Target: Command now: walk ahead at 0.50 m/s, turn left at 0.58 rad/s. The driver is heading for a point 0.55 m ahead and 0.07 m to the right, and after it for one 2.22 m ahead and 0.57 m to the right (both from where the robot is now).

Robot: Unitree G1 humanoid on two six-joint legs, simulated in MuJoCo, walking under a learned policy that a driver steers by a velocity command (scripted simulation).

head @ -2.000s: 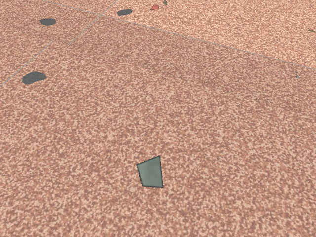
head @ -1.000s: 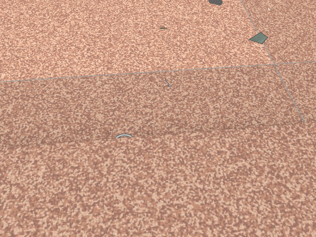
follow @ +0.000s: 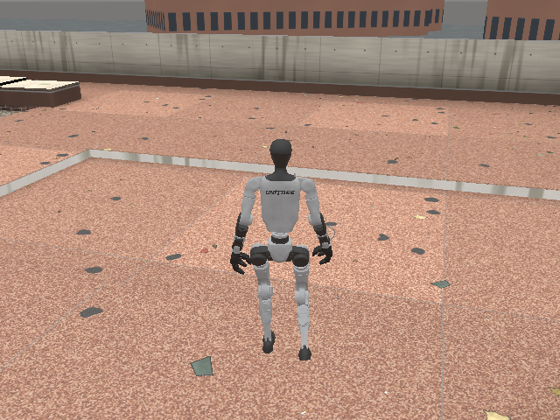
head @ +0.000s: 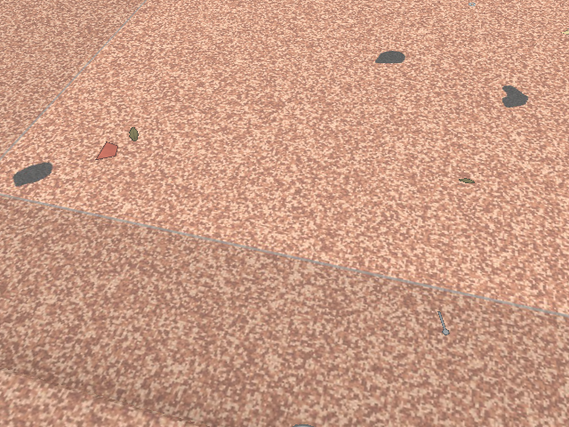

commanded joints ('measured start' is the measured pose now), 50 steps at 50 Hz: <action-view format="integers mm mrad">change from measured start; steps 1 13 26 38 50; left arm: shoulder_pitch -107 -301 -6 285 17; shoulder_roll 43 112 61 75 31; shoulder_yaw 9 2 16 9 44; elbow -138 -195 -37 38 -182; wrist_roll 10 -12 -36 -6 -134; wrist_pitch -17 2 -56 -4 64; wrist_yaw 40 13 9 -13 113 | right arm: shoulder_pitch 114 217 -42 -383 33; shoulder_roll -20 -104 -15 60 -30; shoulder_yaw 7 -13 53 105 15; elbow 18 -7 -153 -270 -58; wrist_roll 10 -33 -49 -44 42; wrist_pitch -17 -7 50 48 22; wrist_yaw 10 59 -17 23 -17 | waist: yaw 2 -29 48 181 32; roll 51 66 -10 -41 -8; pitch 5 28 10 99 15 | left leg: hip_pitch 164 85 -318 -64 270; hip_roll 286 257 206 161 557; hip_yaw -433 -323 -74 -5 -460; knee -301 -181 388 -60 -271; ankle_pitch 37 225 -18 521 51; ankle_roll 237 143 -141 -110 174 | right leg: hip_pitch -339 -129 44 -197 -767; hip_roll -49 46 -62 23 -9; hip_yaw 111 -47 295 406 101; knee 53 -498 -973 -587 725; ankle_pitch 51 431 376 36 74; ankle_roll -51 -15 -316 -267 23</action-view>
